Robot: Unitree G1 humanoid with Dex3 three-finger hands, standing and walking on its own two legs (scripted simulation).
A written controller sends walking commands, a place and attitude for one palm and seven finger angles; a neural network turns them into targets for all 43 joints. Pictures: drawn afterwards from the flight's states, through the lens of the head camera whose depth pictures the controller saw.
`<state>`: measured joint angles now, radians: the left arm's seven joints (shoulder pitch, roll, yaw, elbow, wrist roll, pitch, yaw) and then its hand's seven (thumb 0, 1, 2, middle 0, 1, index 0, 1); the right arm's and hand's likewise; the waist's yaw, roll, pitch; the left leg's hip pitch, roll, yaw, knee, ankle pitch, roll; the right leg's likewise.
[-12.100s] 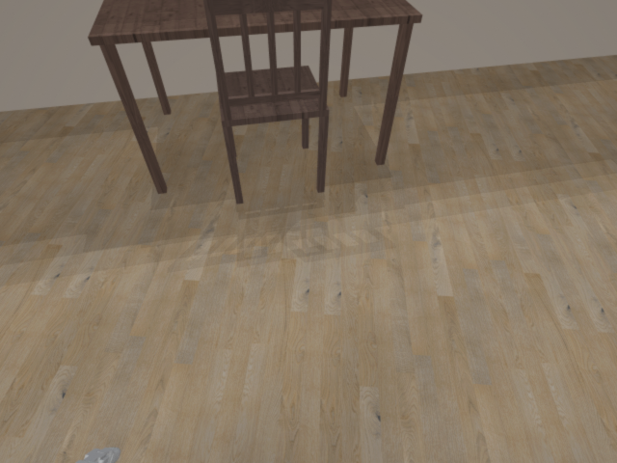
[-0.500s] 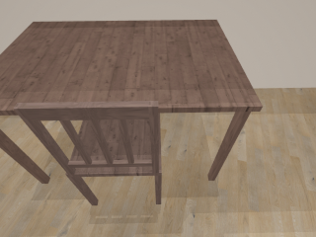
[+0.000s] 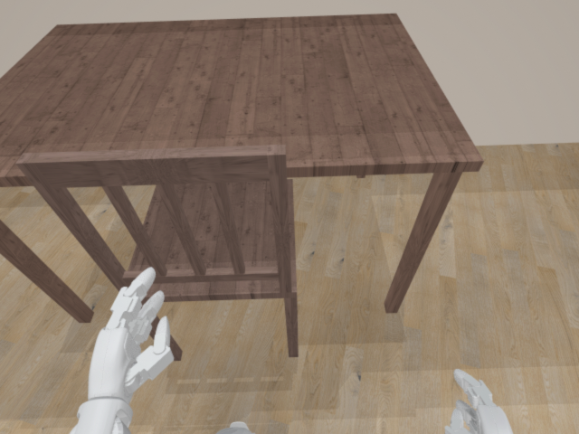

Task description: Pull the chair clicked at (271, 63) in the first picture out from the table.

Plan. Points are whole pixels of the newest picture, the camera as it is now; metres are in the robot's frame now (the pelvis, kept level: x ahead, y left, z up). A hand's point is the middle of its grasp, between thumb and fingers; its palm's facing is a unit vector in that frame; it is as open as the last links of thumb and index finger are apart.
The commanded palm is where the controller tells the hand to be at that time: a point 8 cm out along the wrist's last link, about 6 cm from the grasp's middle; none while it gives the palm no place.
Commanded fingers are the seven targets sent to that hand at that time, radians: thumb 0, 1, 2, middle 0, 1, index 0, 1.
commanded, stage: raise the hand toward the chair's back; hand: left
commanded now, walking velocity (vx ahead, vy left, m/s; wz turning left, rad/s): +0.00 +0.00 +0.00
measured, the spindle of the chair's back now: (184, 233) +0.48 +0.22 -0.05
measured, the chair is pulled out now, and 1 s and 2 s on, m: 0.00 0.00 0.00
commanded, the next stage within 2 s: aim the fingers beside a spindle in 1.84 s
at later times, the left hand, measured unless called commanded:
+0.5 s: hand (163, 386) +0.20 +0.18 -0.02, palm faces -0.02 -1.00 -0.01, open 12.3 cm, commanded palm +0.17 +0.24 -0.01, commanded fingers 0.00 -0.01 0.51 -0.11 -0.16 -0.11 -0.16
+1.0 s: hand (127, 377) +0.20 +0.22 +0.00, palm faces +0.05 -1.00 -0.04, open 16.2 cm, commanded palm +0.18 +0.28 +0.01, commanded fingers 0.00 -0.50 0.30 -0.06 -0.08 -0.06 -0.08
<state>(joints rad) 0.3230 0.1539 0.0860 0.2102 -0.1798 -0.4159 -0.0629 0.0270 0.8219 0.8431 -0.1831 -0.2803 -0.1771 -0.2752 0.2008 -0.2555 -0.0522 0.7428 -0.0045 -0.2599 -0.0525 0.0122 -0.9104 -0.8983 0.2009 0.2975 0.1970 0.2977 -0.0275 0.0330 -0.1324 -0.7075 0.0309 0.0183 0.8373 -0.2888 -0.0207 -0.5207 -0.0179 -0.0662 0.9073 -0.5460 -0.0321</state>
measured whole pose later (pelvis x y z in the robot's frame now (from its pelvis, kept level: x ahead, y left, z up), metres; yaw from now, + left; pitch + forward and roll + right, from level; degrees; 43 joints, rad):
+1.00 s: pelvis -0.03 +0.04 -0.05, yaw -1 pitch +13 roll -4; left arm 0.35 0.22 0.13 0.00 -0.22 -0.38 -0.14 0.00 -0.37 0.35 -0.08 -0.10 -0.07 -0.10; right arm 0.18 -0.22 0.01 0.53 0.01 -0.18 -0.06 0.01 -0.91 -0.90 0.20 0.30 0.20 0.30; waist -0.01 0.05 -0.14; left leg -1.02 0.05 -0.02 1.15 -0.37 0.03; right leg -0.77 0.00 -0.09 1.14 -0.60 0.01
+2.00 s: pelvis -0.02 +0.02 -0.04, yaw -1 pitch +13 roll -3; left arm 0.27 0.24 0.20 0.12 -0.27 -0.39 -0.22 -0.01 -0.50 0.30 -0.06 -0.08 -0.06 -0.08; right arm 0.22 -0.23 0.01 0.57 0.02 -0.18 -0.07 0.01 -0.90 -0.90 0.20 0.30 0.20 0.30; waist -0.01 0.06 -0.14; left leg -0.96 0.06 -0.03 1.09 -0.38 0.00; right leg -0.72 0.02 -0.09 1.09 -0.61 -0.02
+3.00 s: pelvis -0.02 +0.03 -0.06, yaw -3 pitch +19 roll -4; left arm 0.00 0.23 0.20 0.32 -0.22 -0.42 -0.15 -0.01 -0.50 0.30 -0.06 -0.08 -0.06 -0.08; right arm 0.21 -0.24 0.01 0.58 0.00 -0.10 -0.04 0.01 -0.91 -0.90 0.20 0.30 0.20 0.30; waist -0.04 0.05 -0.16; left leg -1.14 0.07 -0.01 1.22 -0.41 0.02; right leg -0.90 0.02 -0.07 1.22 -0.64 0.00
